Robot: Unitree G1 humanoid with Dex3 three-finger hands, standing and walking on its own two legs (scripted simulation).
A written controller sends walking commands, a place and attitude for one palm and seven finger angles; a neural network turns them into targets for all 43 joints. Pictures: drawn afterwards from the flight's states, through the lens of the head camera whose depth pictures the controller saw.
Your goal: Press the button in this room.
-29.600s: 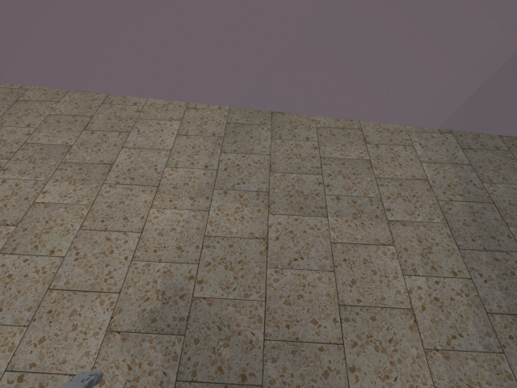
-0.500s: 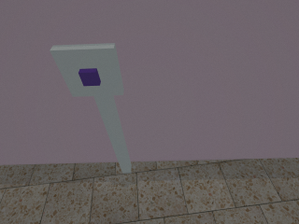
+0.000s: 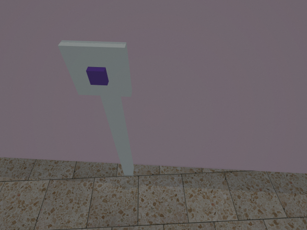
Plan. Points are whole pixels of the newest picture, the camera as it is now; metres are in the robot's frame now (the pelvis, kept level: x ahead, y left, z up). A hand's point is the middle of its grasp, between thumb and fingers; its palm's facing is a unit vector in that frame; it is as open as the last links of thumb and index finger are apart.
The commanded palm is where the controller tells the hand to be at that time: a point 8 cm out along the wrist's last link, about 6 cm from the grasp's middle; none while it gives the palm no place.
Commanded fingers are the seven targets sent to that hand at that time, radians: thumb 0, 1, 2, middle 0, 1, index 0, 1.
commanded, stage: look again from close up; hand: left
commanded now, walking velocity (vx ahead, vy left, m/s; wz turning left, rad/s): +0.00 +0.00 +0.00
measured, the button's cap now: (98, 75) +0.52 +0.22 +0.11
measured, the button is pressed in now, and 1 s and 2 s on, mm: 0 0 0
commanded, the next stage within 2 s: shuffle to correct the standing spot in 0.44 s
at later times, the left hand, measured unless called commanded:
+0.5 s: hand out of the picture -0.03 +0.25 -0.18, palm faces +0.00 -0.98 -0.20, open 7.4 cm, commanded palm none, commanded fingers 0.00 0.90 0.90 -0.20 -0.30 -0.20 -0.30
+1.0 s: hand out of the picture -0.05 +0.18 -0.19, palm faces +0.06 -0.99 -0.13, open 7.4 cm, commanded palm none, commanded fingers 0.00 0.90 0.90 -0.20 -0.30 -0.20 -0.30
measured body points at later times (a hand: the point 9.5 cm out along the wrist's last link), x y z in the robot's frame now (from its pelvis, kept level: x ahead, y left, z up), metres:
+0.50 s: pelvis -0.03 +0.07 +0.00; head -0.04 +0.08 +0.45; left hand -0.03 +0.30 -0.16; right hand +0.01 -0.17 -0.15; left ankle -0.01 +0.15 -0.74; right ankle -0.04 -0.08 -0.74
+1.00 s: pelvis +0.00 +0.03 -0.01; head +0.01 +0.04 +0.44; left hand -0.05 +0.23 -0.18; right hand -0.02 -0.20 -0.16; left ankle +0.00 +0.13 -0.73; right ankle -0.04 -0.08 -0.74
